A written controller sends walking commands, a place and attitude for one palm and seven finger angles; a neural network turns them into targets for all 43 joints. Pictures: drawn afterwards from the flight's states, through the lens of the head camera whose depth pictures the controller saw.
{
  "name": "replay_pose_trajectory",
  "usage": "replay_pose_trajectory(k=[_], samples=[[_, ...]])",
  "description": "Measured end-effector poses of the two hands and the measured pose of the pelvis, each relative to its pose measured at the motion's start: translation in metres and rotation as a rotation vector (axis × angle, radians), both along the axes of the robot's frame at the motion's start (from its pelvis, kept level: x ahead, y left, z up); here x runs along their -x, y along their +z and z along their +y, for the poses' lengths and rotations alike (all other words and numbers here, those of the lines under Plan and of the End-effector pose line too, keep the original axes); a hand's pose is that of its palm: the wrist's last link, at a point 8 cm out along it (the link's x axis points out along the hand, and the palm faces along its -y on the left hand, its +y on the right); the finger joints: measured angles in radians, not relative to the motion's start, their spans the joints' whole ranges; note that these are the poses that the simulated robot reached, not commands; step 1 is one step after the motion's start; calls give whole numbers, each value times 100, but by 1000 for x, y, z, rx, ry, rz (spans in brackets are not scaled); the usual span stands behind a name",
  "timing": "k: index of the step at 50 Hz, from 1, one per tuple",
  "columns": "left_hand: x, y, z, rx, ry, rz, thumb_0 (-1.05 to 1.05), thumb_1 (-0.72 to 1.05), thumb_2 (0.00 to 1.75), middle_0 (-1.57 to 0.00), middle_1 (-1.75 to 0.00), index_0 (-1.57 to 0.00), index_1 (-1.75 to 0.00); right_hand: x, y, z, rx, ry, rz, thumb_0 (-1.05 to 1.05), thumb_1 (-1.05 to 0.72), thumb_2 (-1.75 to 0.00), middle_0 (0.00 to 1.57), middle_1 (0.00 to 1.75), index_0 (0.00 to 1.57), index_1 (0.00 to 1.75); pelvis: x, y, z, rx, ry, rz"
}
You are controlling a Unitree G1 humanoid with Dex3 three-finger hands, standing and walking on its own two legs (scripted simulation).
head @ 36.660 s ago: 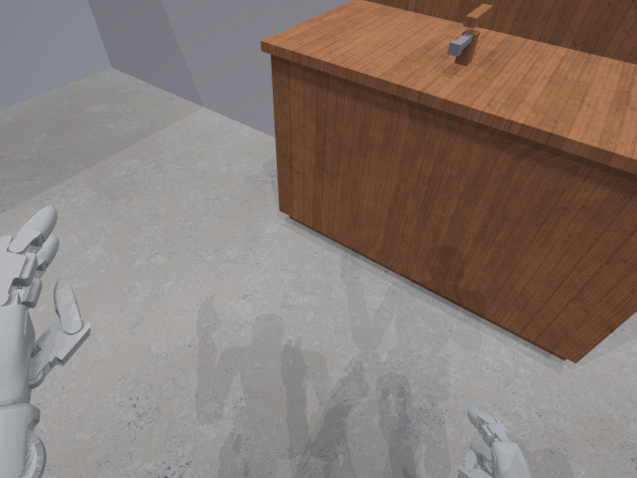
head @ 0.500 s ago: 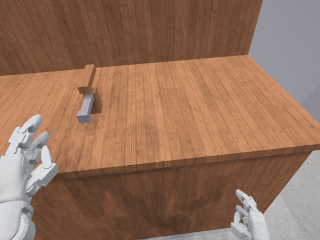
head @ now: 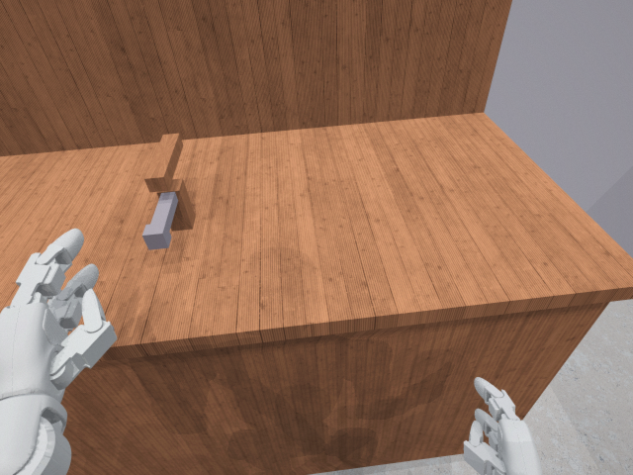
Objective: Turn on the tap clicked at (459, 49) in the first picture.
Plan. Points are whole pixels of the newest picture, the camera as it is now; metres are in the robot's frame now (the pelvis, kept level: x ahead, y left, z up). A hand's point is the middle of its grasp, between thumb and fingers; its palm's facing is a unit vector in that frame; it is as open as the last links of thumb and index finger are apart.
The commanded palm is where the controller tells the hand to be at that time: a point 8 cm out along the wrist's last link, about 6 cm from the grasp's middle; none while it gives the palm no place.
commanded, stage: turn the palm inward beside the body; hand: left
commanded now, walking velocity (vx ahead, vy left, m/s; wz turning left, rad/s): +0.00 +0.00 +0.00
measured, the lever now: (157, 236) +0.38 +0.29 +0.12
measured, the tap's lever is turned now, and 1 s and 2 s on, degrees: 0 0 0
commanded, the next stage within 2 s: reach beside the lever's end, fingers flat in 0.24 s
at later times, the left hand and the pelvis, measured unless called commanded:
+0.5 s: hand (114, 334) +0.19 +0.23 +0.17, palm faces +0.48 -0.87 -0.14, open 7.4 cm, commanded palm +0.14 +0.27 +0.18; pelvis -0.01 -0.02 +0.00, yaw +0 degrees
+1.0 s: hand (117, 306) +0.22 +0.25 +0.16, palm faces +0.47 -0.87 -0.11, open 7.4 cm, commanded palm +0.18 +0.29 +0.17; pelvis +0.00 +0.01 +0.00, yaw +0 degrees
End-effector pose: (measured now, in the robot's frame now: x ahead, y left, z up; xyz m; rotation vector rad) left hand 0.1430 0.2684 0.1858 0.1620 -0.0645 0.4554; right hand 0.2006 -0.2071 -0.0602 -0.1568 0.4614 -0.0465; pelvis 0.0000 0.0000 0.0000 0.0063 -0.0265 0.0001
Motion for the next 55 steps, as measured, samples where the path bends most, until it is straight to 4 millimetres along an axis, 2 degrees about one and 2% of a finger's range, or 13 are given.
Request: replay_pose_trajectory(k=[13, 19, 29, 42, 55], samples=[[4, -1, -15, 3, 3, 13, 2, 90, 90, -20, -30, -21, -30, 0, -3, -14, -11, -5, -2, 1, -90, -90, 21, 30, 20, 30, 3, -1, -12, -1, 4, -4], [5, -2, -16, 2, 19, 12, 2, 90, 90, -20, -30, -21, -30, 1, -4, -19, -10, -12, 3, 1, -90, -90, 20, 30, 20, 30, 4, -2, -15, 3, 6, -4], [-5, -10, 4, 16, 65, 26, 2, 90, 90, -20, -30, -21, -30, 4, -8, -20, 6, -29, 30, 1, -90, -90, 20, 30, 20, 30, 7, -2, -13, 5, 9, 2], [-35, -17, 10, 45, 15, 30, 2, 90, 90, -20, -30, -21, -30, 10, -8, -7, 7, -41, 51, 1, -90, -90, 21, 30, 20, 30, 1, 1, -1, -3, -4, 17], [-41, -22, 24, 55, 36, 22, 2, 90, 90, -19, -28, -20, -28, 14, -9, -3, 25, -44, 80, 1, -90, -90, 21, 30, 20, 30, -1, 3, 6, -2, -6, 14]])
